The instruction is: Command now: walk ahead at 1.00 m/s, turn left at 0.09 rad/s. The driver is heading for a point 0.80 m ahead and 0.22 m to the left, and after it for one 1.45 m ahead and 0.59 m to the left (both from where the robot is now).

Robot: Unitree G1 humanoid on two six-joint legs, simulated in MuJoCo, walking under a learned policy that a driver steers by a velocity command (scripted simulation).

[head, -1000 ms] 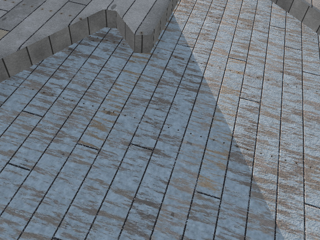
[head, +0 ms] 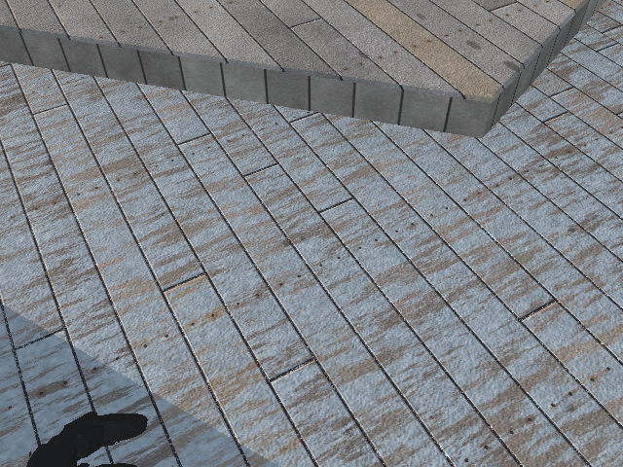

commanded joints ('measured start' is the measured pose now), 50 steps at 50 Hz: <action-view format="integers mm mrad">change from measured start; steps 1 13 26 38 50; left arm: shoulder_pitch -134 276 129 76 -197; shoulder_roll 12 74 238 112 90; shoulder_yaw -13 55 109 45 44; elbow -94 88 142 17 -67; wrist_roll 13 29 3 17 -12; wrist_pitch -43 -40 -41 -70 -75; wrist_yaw -23 17 36 34 -7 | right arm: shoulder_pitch -135 -229 -407 -277 -125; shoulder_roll -141 -51 -79 -157 -125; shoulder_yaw -14 25 8 -27 -14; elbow -102 -152 -239 -235 -84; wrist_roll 15 27 20 -12 -1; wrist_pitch -31 3 75 3 22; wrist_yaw -7 -25 64 23 -24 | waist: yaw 64 199 61 163 -1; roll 49 -50 28 37 154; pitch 154 -52 117 7 117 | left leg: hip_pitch -237 -835 -553 -265 -29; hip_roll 240 175 109 129 190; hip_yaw -221 -117 115 -593 -293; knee -269 1080 507 -90 -61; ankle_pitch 171 44 390 -160 317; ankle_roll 209 46 113 339 221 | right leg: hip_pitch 144 833 764 183 199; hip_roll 14 -245 -164 7 31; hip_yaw -29 353 -340 110 -43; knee -244 -730 -809 183 -513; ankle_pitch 182 -281 573 -171 271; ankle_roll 25 -140 -40 29 32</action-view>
